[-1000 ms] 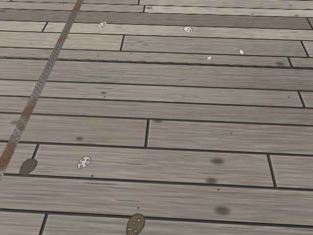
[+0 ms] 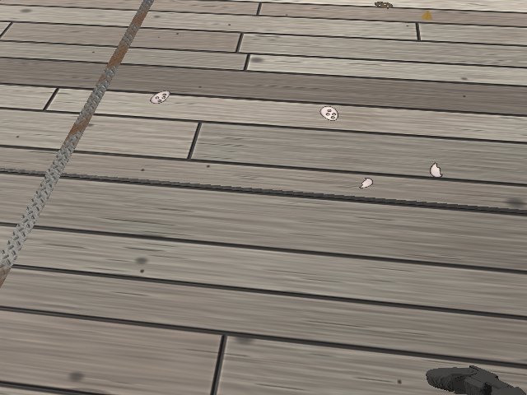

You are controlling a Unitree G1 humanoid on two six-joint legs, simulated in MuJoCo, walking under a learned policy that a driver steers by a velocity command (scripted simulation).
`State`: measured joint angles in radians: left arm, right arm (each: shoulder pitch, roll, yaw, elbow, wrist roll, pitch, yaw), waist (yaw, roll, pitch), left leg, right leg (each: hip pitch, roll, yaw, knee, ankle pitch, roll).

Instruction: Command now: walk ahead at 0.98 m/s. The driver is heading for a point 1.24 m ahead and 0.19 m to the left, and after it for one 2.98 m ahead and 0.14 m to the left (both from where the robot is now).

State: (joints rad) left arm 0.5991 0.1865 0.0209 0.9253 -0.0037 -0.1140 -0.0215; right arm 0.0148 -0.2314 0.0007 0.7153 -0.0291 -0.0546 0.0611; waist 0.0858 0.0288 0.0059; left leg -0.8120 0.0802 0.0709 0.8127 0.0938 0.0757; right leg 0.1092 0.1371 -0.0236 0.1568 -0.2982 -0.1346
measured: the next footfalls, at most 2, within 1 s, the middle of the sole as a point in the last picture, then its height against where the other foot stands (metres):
left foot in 0.16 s outside the picture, level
right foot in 0.58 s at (363, 292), level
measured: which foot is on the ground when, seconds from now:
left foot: up 0.00-0.14, down 0.16-0.58, up 0.60-1.00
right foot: down 0.00-0.16, up 0.18-0.56, down 0.58-1.00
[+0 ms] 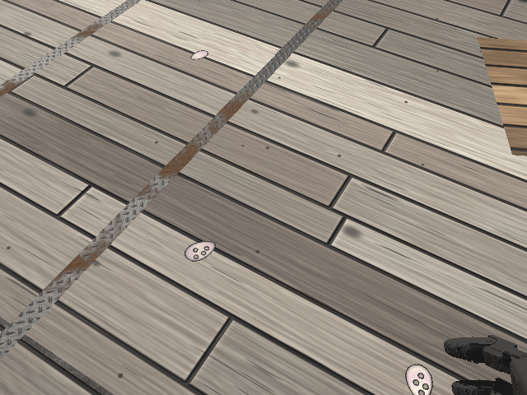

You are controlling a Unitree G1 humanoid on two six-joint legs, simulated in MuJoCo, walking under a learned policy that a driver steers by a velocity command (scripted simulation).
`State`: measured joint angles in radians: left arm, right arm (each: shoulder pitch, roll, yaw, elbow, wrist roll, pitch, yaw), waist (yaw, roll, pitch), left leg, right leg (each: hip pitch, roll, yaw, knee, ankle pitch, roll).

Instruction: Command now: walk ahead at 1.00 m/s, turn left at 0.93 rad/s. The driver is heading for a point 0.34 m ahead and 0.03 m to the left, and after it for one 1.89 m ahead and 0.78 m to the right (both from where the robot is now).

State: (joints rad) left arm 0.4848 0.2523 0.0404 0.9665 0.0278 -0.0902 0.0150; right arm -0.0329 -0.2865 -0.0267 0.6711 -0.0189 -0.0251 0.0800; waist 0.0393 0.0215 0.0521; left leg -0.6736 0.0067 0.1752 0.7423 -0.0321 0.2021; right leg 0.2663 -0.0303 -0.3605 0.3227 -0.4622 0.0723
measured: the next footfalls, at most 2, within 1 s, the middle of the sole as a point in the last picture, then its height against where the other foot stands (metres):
left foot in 0.04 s outside the picture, level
right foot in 0.46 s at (283, 346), level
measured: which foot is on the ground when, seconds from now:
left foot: up 0.00-0.02, down 0.04-0.46, up 0.48-1.00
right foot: down 0.00-0.04, up 0.06-0.44, down 0.46-1.00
